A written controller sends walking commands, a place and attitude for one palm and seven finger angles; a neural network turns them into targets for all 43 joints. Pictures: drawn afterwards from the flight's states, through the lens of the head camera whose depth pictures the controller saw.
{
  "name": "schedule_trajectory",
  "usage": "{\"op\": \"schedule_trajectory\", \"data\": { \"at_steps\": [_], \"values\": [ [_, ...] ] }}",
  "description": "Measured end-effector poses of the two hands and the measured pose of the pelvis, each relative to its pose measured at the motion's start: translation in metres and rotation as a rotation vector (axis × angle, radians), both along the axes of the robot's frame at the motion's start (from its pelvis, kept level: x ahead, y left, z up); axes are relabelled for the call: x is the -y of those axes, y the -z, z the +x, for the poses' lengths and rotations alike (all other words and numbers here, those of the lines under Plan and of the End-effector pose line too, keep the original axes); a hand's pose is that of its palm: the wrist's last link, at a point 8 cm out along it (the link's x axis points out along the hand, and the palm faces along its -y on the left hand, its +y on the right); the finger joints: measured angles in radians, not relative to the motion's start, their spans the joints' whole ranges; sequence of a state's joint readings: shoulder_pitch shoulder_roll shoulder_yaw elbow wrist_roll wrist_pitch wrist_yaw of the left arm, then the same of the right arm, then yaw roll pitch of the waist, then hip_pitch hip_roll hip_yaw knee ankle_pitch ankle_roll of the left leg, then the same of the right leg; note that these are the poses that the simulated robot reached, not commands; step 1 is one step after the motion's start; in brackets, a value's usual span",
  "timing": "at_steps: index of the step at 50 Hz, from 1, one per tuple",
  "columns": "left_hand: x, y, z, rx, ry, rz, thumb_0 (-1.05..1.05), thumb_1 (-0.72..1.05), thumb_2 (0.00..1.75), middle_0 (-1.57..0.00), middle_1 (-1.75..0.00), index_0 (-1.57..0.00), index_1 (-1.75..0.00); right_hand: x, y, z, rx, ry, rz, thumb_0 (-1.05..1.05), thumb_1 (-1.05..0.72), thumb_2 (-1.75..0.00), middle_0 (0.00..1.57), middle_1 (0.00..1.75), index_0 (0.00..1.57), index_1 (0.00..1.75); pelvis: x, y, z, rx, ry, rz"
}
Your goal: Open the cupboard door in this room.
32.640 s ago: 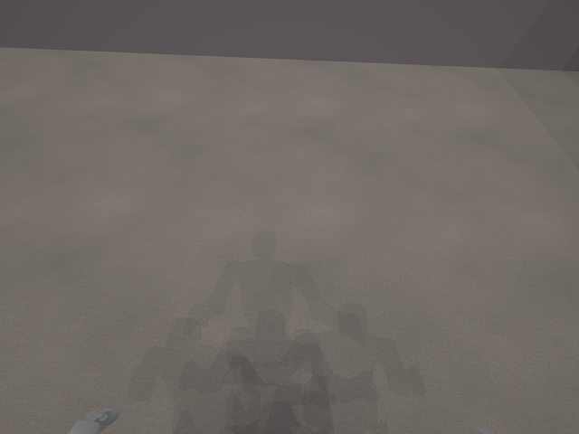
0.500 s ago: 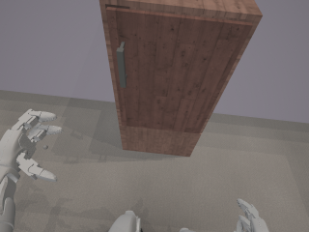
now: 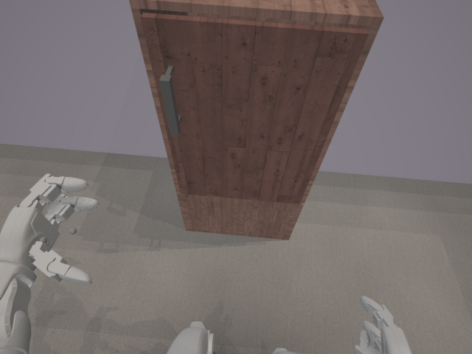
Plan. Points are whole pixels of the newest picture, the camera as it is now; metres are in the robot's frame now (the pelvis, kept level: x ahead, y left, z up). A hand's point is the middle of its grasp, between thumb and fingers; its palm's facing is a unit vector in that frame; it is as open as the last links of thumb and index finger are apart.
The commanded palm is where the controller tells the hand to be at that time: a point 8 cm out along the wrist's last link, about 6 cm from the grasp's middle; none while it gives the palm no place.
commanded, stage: move the hooked fingers beside the handle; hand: left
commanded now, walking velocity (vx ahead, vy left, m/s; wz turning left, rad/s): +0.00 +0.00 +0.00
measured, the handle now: (173, 102) +0.61 +0.18 +0.05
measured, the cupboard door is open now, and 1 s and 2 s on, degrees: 0 0 0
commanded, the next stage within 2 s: none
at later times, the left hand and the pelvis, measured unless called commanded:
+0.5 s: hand (95, 182) +0.37 +0.27 +0.06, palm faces -0.03 -1.00 -0.03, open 14.0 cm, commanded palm +0.35 +0.31 +0.06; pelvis +0.01 +0.01 +0.00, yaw -1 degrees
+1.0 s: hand (116, 152) +0.45 +0.25 +0.06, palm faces -0.02 -1.00 -0.02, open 14.0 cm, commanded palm +0.43 +0.30 +0.05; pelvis +0.00 +0.02 -0.01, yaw -2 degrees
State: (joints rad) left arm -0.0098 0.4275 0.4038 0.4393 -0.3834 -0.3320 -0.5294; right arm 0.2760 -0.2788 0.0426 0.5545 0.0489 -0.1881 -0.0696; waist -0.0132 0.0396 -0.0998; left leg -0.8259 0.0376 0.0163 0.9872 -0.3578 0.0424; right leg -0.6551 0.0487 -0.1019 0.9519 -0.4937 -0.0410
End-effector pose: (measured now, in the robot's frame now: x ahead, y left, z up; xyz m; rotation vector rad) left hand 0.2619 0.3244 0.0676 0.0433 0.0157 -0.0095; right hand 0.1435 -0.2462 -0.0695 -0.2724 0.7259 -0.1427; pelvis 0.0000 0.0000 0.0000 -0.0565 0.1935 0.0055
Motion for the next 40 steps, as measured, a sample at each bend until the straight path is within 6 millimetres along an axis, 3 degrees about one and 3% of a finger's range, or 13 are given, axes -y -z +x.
{"op": "schedule_trajectory", "data": {
  "at_steps": [5, 10, 21, 34, 40],
  "values": [
    [0.002, 0.002, 0.008, -0.004, 0.000, 0.005, -0.01, -0.50, 0.30, -0.30, -1.20, -0.31, -1.20, 0.002, 0.004, 0.003, -0.007, -0.007, -0.002, 0.01, -0.90, -0.90, 0.20, 0.30, 0.20, 0.30, 0.003, 0.002, 0.001, -0.006, -0.001, 0.003],
    [0.002, 0.005, 0.031, 0.006, 0.000, -0.007, -0.01, -0.50, 0.30, -0.30, -1.20, -0.31, -1.20, 0.007, 0.010, -0.001, -0.039, 0.002, -0.019, 0.01, -0.90, -0.90, 0.20, 0.30, 0.20, 0.30, 0.004, 0.005, 0.001, -0.017, -0.004, 0.000],
    [0.004, 0.002, 0.084, -0.002, 0.027, -0.013, -0.01, -0.50, 0.30, -0.30, -1.20, -0.31, -1.20, 0.014, 0.014, -0.031, -0.140, 0.088, -0.031, 0.01, -0.90, -0.90, 0.20, 0.30, 0.20, 0.30, -0.002, 0.005, 0.008, -0.051, 0.020, 0.003],
    [0.008, 0.010, 0.113, -0.007, 0.028, -0.022, -0.01, -0.50, 0.30, -0.30, -1.20, -0.30, -1.20, 0.006, 0.020, -0.052, -0.251, 0.117, -0.041, 0.01, -0.90, -0.90, 0.20, 0.30, 0.20, 0.30, -0.016, 0.005, 0.011, -0.074, 0.018, -0.004],
    [0.015, 0.004, 0.134, 0.030, 0.028, -0.017, -0.01, -0.50, 0.30, -0.30, -1.20, -0.30, -1.20, 0.000, 0.022, -0.058, -0.279, 0.125, -0.041, 0.01, -0.90, -0.90, 0.20, 0.30, 0.20, 0.30, -0.019, 0.006, 0.008, -0.081, 0.021, -0.007]
  ]
}}
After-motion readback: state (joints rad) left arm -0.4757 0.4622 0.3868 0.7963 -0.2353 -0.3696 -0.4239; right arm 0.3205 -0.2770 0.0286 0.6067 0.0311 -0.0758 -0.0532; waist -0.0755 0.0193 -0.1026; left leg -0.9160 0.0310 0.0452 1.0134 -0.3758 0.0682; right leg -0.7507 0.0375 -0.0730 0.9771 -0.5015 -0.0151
